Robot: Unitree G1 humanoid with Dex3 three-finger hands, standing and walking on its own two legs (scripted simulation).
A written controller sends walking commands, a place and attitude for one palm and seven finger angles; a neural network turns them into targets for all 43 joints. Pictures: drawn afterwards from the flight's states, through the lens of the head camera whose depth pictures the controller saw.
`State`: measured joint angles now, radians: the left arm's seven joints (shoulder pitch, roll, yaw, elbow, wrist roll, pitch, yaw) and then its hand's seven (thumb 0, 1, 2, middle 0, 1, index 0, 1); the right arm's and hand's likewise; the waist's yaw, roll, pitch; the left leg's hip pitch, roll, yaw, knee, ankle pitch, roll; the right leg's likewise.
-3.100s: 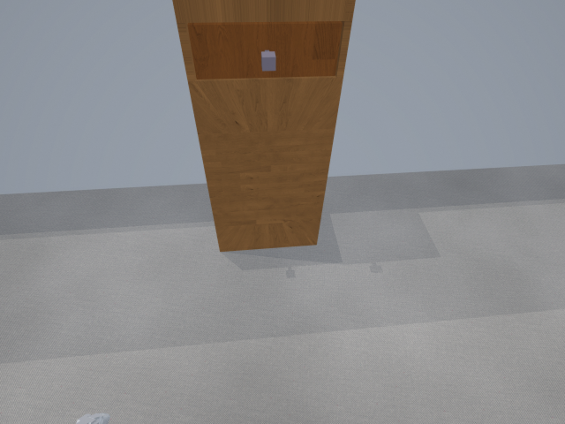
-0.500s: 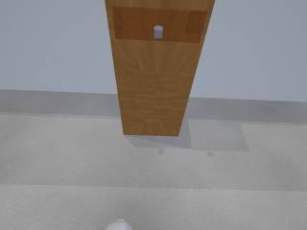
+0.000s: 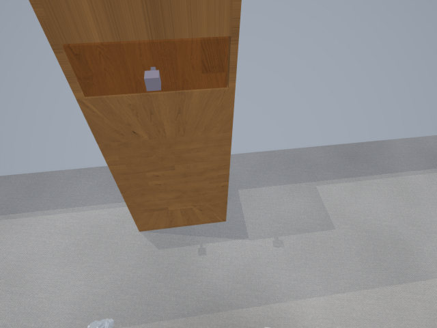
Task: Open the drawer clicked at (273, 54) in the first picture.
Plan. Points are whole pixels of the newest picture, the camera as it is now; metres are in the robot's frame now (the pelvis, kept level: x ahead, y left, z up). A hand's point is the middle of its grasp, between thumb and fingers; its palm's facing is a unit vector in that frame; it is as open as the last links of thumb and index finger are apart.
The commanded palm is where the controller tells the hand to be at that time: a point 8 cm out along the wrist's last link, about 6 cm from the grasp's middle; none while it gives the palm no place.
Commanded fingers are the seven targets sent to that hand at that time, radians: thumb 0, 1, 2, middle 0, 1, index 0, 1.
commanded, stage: take the last steps up to it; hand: left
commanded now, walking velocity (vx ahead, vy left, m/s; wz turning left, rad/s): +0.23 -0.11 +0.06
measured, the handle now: (153, 76) +0.66 +0.17 +0.11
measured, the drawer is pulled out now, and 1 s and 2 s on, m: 0.00 0.00 0.00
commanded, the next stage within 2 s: come to a stop and stand still in 0.16 s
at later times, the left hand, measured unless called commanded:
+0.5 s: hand out of the picture +0.13 +0.12 -0.17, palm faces +0.09 -0.99 -0.13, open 7.4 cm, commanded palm none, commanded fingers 0.00 0.90 0.90 -0.20 -0.30 -0.20 -0.30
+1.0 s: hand (169, 319) +0.17 +0.10 -0.14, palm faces +0.11 -0.95 -0.28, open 7.4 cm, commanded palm none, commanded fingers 0.00 0.90 0.90 -0.20 -0.30 -0.20 -0.30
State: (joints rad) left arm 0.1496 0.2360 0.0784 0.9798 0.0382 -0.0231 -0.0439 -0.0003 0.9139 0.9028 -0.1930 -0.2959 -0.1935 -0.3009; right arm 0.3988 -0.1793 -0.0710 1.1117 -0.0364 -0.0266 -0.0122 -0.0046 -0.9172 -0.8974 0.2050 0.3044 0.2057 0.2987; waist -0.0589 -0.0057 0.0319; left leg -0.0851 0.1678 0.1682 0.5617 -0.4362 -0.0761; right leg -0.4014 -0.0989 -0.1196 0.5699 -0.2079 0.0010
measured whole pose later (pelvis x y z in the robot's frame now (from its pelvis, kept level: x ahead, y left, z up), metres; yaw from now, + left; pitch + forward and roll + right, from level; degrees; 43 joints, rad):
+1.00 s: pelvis +0.13 -0.10 +0.02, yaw +3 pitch -1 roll +3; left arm 0.22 0.18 0.04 0.96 0.04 0.01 0.03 0.00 0.90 0.90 -0.20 -0.30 -0.20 -0.30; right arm 0.20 -0.24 -0.07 1.01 -0.02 0.08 0.01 0.00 -0.91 -0.90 0.20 0.30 0.20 0.30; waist 0.03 0.01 0.05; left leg -0.37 0.02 0.01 0.96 -0.38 -0.04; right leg -0.30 -0.10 -0.09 0.49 -0.17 -0.01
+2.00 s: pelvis +0.09 -0.03 +0.01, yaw +3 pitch -2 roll +0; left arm 0.30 0.14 -0.02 1.11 0.02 -0.01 0.03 0.00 0.91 0.90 -0.20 -0.30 -0.20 -0.30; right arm 0.30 -0.16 0.01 1.07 -0.01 -0.02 -0.03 0.01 -0.92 -0.90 0.20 0.30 0.20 0.30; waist -0.01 0.00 0.00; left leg -0.17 -0.02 0.06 0.51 -0.30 0.04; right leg -0.22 -0.04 -0.05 0.51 -0.25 0.02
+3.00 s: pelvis +0.17 -0.10 +0.00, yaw +8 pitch -1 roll +0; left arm 0.22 0.17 0.04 1.03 0.02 -0.05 0.03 0.02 0.94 0.90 -0.20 -0.30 -0.20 -0.30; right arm 0.37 -0.13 -0.01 1.13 0.00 0.00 -0.05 0.00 -0.91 -0.90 0.20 0.30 0.20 0.30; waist -0.03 0.03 0.07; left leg -0.26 0.04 0.01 0.82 -0.55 0.00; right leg -0.33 -0.05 -0.15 0.64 -0.29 -0.05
